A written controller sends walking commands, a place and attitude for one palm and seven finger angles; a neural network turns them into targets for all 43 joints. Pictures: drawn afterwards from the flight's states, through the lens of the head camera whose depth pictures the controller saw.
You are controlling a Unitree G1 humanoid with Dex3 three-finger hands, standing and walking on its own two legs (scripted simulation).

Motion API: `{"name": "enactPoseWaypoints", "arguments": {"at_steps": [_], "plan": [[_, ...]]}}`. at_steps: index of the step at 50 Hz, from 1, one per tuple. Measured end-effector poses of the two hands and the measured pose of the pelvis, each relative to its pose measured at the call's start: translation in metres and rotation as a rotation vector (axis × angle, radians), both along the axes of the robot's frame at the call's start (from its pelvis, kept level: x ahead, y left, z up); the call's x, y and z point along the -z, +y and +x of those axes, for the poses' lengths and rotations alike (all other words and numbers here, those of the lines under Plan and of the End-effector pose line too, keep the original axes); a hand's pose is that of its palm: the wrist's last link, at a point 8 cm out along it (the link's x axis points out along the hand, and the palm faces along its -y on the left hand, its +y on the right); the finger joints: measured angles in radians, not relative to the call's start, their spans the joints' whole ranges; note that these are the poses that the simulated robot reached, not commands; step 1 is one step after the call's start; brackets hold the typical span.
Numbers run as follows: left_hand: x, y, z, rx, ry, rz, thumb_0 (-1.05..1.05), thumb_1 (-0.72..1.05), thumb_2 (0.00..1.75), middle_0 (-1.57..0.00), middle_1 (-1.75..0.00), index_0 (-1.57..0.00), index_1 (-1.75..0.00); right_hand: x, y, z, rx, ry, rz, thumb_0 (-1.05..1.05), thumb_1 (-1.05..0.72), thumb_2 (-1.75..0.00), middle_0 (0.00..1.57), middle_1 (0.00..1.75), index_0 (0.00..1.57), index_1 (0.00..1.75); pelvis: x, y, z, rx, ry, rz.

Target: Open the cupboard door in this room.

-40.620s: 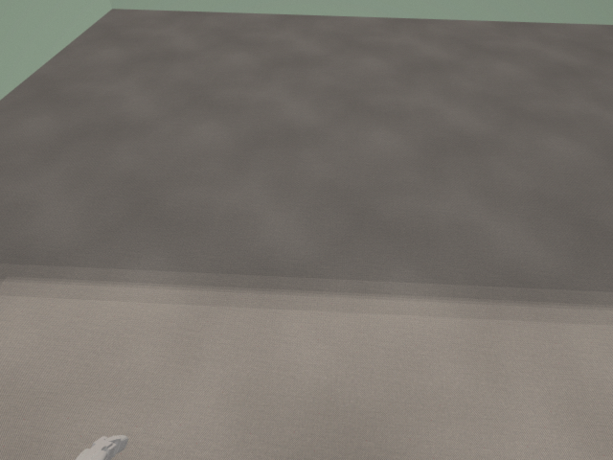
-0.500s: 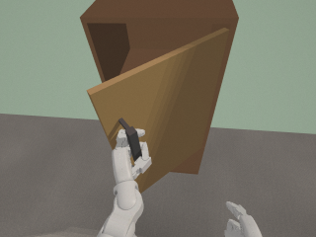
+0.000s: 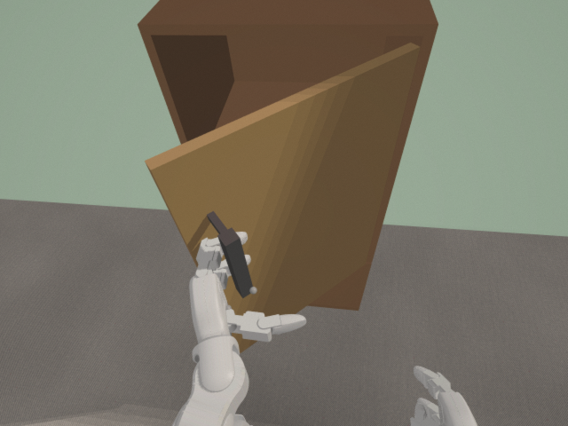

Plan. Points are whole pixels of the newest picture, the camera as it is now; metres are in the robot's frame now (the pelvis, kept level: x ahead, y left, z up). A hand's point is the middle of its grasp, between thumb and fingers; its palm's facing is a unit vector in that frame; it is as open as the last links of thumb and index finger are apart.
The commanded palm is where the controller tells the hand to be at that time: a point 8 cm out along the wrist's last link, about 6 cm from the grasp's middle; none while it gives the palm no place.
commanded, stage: open thumb and fingers to let go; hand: left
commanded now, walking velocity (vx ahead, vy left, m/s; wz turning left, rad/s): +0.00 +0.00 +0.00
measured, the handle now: (230, 256) +0.34 +0.09 +0.07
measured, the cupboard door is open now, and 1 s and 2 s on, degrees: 42 46 46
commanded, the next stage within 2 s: slide the hand sideways off the handle in 0.22 s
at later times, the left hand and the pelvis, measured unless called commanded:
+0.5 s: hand (249, 323) +0.25 +0.05 +0.05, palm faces -0.23 -0.97 -0.07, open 16.1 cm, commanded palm +0.24 +0.09 +0.06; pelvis -0.02 +0.03 -0.01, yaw +0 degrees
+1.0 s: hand (224, 345) +0.22 +0.08 +0.06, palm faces -0.16 -0.99 +0.02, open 16.2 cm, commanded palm +0.20 +0.14 +0.06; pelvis -0.02 +0.05 -0.01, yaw -2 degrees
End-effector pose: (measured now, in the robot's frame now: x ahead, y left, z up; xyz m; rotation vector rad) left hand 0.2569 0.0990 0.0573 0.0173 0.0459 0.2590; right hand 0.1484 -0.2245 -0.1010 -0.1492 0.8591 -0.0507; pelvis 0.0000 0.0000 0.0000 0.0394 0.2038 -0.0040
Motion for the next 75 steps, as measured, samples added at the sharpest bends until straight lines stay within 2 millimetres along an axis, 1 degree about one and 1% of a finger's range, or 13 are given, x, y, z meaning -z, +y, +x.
{"name": "enactPoseWaypoints", "arguments": {"at_steps": [5,13,18,20,24,27,32,38,45,52,57,62,75], "plan": [[0.000,0.001,-0.001,0.015,-0.002,-0.002,0.00,-0.46,0.31,-0.26,-0.94,-0.30,-0.93,-0.003,0.005,0.003,-0.003,-0.019,-0.005,0.01,-0.90,-0.90,0.20,0.30,0.19,0.30,0.001,0.004,-0.002,0.000,-0.002,-0.006],[0.001,-0.003,-0.003,0.065,-0.007,0.003,-0.01,-0.49,0.30,-0.24,-0.61,-0.27,-0.60,-0.006,0.016,0.002,-0.004,-0.045,-0.001,0.01,-0.90,-0.90,0.20,0.30,0.19,0.30,0.003,0.012,-0.007,0.004,-0.006,-0.016],[0.001,0.000,-0.004,0.080,-0.007,0.007,-0.01,-0.49,0.30,-0.30,-0.51,-0.29,-0.56,-0.005,0.024,-0.002,-0.013,-0.046,0.008,0.01,-0.90,-0.90,0.20,0.30,0.20,0.30,0.004,0.017,-0.012,0.004,-0.011,-0.021],[0.002,0.004,-0.006,0.183,-0.024,0.021,-0.01,-0.49,0.30,-0.29,-0.47,-0.25,-0.52,-0.004,0.026,-0.006,-0.020,-0.039,0.013,0.01,-0.90,-0.90,0.20,0.30,0.20,0.30,0.005,0.019,-0.014,0.001,-0.010,-0.019],[0.001,0.012,-0.016,0.446,-0.053,0.058,-0.01,-0.49,0.30,-0.23,-0.40,-0.16,-0.43,-0.001,0.026,-0.016,-0.008,-0.032,0.013,0.01,-0.90,-0.90,0.20,0.30,0.20,0.30,0.007,0.025,-0.019,-0.002,-0.015,-0.025],[0.000,0.011,-0.023,0.525,-0.051,0.008,-0.01,-0.49,0.30,-0.20,-0.36,-0.14,-0.38,-0.001,0.027,-0.023,0.018,-0.035,0.012,0.01,-0.90,-0.90,0.20,0.30,0.20,0.30,0.006,0.031,-0.022,0.005,-0.028,-0.032],[0.000,0.008,-0.025,0.455,-0.047,-0.082,-0.01,-0.50,0.29,-0.17,-0.33,-0.14,-0.33,-0.005,0.031,-0.033,0.038,-0.036,0.004,0.01,-0.90,-0.90,0.20,0.30,0.20,0.30,0.004,0.038,-0.024,0.022,-0.034,-0.032],[-0.001,0.009,-0.031,0.443,-0.088,-0.033,-0.01,-0.50,0.30,-0.15,-0.31,-0.15,-0.31,-0.010,0.036,-0.034,0.034,-0.047,-0.001,0.01,-0.90,-0.90,0.20,0.30,0.20,0.30,0.009,0.042,-0.025,0.033,-0.023,-0.034],[0.001,0.029,-0.043,0.435,-0.052,-0.015,-0.01,-0.50,0.30,-0.17,-0.31,-0.16,-0.30,-0.013,0.043,-0.025,0.029,-0.065,0.007,0.01,-0.90,-0.90,0.20,0.30,0.20,0.30,0.008,0.045,-0.023,0.035,-0.029,-0.041],[-0.001,0.041,-0.054,0.415,-0.046,-0.040,-0.01,-0.50,0.30,-0.17,-0.31,-0.18,-0.31,-0.019,0.048,-0.009,0.010,-0.106,0.006,0.01,-0.90,-0.90,0.20,0.30,0.20,0.30,0.008,0.045,-0.020,0.031,-0.023,-0.042],[0.000,0.046,-0.058,0.416,-0.050,-0.031,-0.01,-0.50,0.30,-0.17,-0.32,-0.18,-0.31,-0.019,0.046,-0.001,-0.001,-0.122,-0.001,0.01,-0.90,-0.90,0.20,0.30,0.20,0.30,0.011,0.043,-0.018,0.027,-0.013,-0.043],[-0.001,0.053,-0.063,0.411,-0.034,-0.022,-0.01,-0.50,0.30,-0.18,-0.32,-0.19,-0.31,-0.018,0.043,0.003,0.005,-0.128,0.002,0.01,-0.90,-0.90,0.20,0.30,0.20,0.30,0.012,0.040,-0.014,0.027,-0.008,-0.041],[-0.003,0.075,-0.085,0.364,-0.013,0.002,-0.01,-0.49,0.30,-0.15,-0.31,-0.16,-0.30,-0.012,0.027,0.000,0.022,-0.124,-0.012,0.01,-0.90,-0.90,0.20,0.30,0.20,0.30,0.015,0.030,-0.010,0.020,0.004,-0.033]]}}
